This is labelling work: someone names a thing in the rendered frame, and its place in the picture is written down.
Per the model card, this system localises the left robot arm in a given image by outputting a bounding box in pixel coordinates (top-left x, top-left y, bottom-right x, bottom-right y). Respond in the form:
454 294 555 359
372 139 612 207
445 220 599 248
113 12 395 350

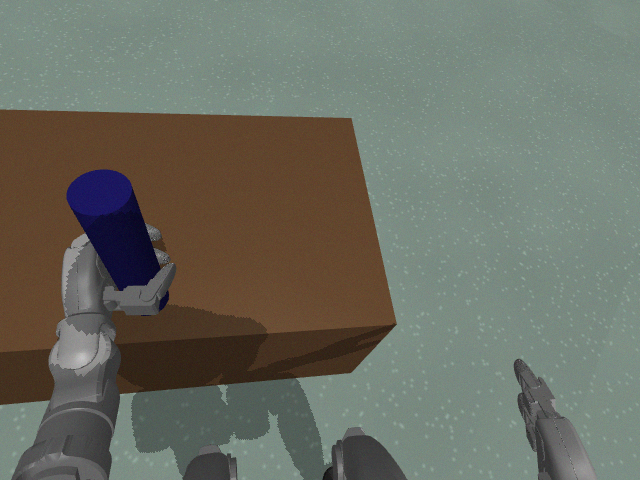
11 312 121 480

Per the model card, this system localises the left robot hand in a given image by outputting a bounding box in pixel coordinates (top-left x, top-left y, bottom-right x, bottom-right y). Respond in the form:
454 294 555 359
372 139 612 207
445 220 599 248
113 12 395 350
61 223 176 319

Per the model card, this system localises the right robot hand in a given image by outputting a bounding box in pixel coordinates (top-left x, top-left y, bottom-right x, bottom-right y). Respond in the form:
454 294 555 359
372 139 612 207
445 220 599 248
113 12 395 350
514 359 598 480

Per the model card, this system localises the can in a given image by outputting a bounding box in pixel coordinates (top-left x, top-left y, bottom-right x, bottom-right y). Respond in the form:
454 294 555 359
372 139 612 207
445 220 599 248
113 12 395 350
66 169 169 316

